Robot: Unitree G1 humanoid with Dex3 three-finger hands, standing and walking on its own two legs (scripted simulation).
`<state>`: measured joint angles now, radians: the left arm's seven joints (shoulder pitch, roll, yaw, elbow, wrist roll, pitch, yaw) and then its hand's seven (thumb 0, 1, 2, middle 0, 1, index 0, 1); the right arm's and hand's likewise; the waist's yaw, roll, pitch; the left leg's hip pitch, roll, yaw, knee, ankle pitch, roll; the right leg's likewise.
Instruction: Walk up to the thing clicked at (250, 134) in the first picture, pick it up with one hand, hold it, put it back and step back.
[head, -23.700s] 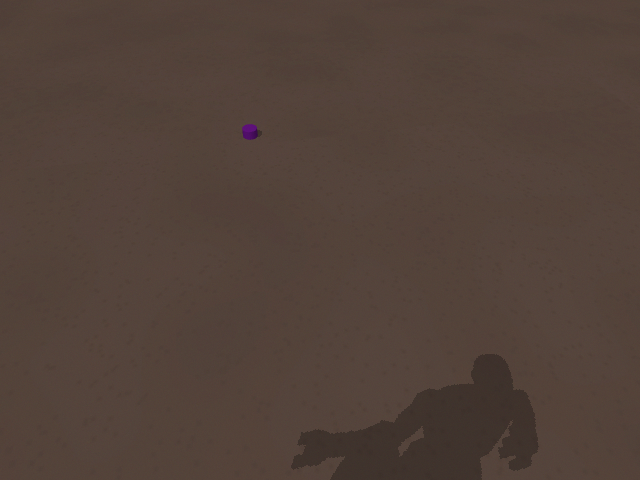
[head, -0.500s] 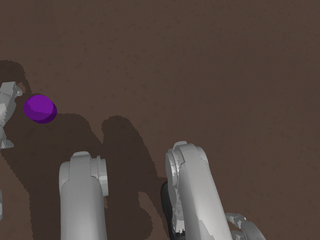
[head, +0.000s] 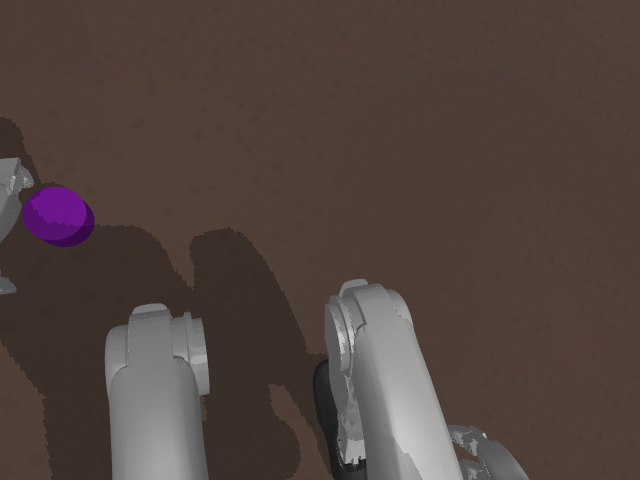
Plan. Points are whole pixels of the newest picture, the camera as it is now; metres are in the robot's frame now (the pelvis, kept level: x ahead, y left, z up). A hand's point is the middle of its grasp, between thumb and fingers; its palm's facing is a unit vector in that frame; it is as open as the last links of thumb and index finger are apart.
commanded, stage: approach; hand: left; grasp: from above
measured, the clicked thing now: (60, 217) +0.47 +0.31 -0.30
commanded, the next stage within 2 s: rest palm in 0.68 s
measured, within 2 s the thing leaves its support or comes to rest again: neither
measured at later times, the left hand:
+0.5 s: hand (42, 183) +0.48 +0.29 -0.17, palm faces -0.46 -0.08 -0.88, open 14.0 cm
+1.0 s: hand (29, 197) +0.47 +0.30 -0.18, palm faces -0.42 -0.07 -0.91, open 13.8 cm
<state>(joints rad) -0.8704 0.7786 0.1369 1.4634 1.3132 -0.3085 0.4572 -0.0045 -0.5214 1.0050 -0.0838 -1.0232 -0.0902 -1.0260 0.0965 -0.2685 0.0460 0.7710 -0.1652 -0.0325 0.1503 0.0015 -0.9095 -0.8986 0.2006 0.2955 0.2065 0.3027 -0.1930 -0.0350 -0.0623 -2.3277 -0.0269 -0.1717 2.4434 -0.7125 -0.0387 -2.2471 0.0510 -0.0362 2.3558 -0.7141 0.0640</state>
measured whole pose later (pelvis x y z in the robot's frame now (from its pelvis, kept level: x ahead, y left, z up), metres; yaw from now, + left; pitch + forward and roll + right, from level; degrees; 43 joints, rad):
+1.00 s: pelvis -0.01 +0.01 +0.00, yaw -2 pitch +34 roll -11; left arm -1.09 0.81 0.04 1.64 1.31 -0.19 0.49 0.00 -0.49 0.99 -0.09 -1.05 -0.10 -1.05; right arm 0.07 -0.29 0.13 0.70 -0.17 -0.07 0.14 0.00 -0.91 -0.90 0.20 0.30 0.21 0.30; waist -0.29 -0.04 -0.04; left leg -2.36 -0.03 -0.18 2.45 -0.69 -0.02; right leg -2.26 0.05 -0.05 2.34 -0.69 0.06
